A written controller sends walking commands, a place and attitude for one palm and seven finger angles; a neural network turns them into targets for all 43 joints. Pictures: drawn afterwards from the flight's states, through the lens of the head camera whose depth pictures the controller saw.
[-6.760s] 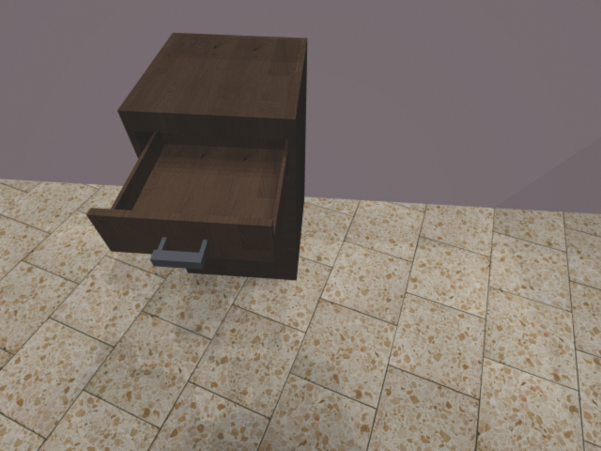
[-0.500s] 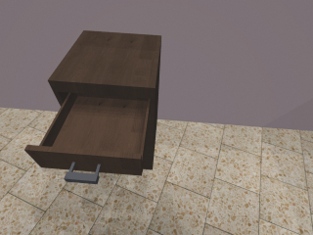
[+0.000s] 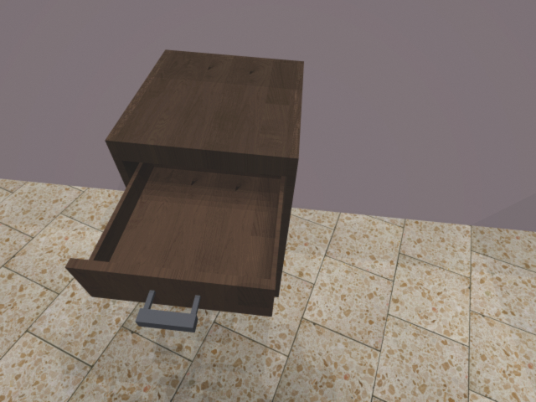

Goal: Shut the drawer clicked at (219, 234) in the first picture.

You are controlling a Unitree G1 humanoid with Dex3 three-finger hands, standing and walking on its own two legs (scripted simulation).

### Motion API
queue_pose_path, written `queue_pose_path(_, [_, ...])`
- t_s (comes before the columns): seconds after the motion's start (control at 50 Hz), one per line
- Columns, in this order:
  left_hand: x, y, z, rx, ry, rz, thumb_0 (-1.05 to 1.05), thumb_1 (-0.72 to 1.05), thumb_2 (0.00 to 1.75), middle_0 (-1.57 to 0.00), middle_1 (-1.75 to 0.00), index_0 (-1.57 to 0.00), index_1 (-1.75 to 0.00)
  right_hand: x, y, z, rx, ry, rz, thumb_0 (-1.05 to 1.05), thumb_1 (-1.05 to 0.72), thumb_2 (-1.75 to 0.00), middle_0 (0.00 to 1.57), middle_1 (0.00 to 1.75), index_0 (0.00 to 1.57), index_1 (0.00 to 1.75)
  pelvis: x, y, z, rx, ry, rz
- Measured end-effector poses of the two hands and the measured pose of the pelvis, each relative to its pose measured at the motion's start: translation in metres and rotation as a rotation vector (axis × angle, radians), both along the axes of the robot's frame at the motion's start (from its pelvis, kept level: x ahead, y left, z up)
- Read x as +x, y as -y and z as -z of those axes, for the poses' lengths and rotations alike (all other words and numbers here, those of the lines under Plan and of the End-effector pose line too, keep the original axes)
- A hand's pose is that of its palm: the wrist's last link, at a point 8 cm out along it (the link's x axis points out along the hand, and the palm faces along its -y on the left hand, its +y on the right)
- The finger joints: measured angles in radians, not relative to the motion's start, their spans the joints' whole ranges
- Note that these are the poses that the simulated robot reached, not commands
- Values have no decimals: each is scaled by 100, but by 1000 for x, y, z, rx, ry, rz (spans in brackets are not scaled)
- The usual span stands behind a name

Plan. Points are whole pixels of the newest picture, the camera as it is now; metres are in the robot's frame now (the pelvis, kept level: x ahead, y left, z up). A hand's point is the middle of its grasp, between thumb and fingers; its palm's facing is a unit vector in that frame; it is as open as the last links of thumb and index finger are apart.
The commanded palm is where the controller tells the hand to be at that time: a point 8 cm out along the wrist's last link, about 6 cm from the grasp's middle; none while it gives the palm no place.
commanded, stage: come to a stop and stand still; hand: left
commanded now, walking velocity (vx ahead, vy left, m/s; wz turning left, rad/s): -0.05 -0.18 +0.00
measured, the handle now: (170, 309) +0.29 +0.21 -0.14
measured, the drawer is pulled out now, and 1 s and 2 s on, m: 0.28 0.28 0.28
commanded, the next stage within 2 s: look again from close up in 1.44 s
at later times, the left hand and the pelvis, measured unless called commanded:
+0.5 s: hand out of the picture +0.00 +0.16 -0.15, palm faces +0.01 -0.98 -0.19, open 7.4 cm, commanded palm none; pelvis +0.01 +0.00 +0.02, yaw -1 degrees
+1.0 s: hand out of the picture +0.00 +0.19 -0.16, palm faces +0.02 -0.98 -0.17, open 7.4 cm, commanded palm none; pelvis +0.00 +0.03 +0.01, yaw +0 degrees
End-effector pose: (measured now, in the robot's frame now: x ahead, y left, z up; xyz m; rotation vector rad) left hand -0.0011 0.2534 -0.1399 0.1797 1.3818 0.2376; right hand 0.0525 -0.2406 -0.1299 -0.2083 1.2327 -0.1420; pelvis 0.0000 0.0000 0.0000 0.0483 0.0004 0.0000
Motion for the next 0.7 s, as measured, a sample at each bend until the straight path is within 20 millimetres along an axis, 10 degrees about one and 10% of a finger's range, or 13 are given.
queue_pose_path(0.2, [22, 28, -18, -39, 47, 58, 0, 91, 90, -20, -30, -19, -30, -15, -20, 9, 75, -77, 56, 0, -95, -90, 20, 30, 20, 30, 16, -1, -13, -20, 22, 4])
queue_pose_path(0.7, [-14, 50, -15, -99, -20, 35, 0, 91, 90, -20, -30, -20, -30, -83, -40, 3, 114, -211, 98, 0, -91, -90, 19, 30, 20, 30, 3, 2, -20, -40, 32, 15])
